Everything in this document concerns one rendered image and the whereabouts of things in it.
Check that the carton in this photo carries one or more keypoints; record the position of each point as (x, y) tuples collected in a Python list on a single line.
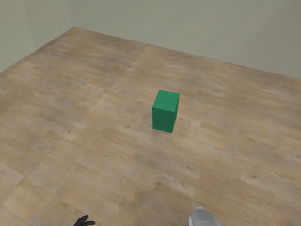
[(164, 110)]

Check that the robot right thigh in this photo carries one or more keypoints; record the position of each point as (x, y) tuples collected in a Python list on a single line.
[(201, 217)]

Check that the robot left hand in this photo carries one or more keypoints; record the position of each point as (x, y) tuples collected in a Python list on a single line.
[(82, 221)]

